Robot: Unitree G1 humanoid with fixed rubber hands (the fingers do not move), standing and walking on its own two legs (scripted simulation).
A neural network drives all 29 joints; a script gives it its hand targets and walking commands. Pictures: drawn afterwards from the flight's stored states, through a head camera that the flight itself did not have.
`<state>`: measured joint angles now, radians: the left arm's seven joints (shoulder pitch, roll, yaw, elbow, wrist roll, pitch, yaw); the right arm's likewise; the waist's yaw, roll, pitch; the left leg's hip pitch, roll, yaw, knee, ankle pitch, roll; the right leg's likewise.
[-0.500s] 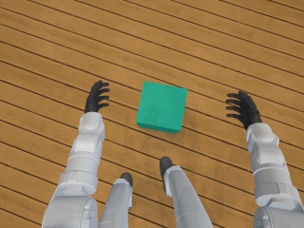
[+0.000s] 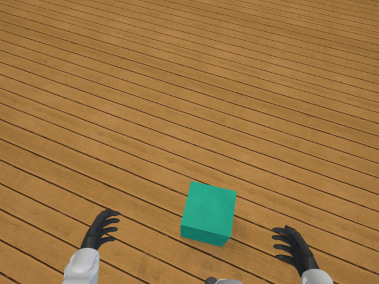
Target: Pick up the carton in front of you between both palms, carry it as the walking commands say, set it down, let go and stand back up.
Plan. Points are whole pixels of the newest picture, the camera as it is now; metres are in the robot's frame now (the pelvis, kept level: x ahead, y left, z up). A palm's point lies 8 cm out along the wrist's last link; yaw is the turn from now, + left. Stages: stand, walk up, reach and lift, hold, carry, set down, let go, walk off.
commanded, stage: let go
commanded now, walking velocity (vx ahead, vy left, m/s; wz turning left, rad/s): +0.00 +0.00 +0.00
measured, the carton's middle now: (207, 215) +0.42 -0.10 -0.65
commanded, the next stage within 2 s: stand in 0.54 s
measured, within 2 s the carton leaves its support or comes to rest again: neither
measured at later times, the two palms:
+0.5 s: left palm (75, 260) +0.17 +0.24 -0.07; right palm (305, 257) +0.17 -0.23 -0.06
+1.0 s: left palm out of the picture +0.13 +0.28 -0.08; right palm (328, 264) +0.16 -0.30 -0.10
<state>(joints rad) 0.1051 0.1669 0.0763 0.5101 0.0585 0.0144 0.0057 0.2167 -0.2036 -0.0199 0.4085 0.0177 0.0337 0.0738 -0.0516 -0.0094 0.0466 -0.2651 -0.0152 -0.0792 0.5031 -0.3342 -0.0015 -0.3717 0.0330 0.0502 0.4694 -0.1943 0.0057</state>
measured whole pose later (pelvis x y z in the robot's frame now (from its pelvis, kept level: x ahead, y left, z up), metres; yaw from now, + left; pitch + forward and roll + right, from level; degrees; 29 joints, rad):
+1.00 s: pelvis +0.02 -0.02 +0.00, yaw +2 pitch +0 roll +0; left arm 0.17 0.31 0.05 0.79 0.04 0.01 0.02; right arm 0.22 -0.36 -0.03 0.69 -0.04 0.01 -0.02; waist 0.01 0.06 0.02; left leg -0.13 0.00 -0.11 0.51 -0.38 -0.03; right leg -0.25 0.04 0.00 0.54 -0.29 -0.03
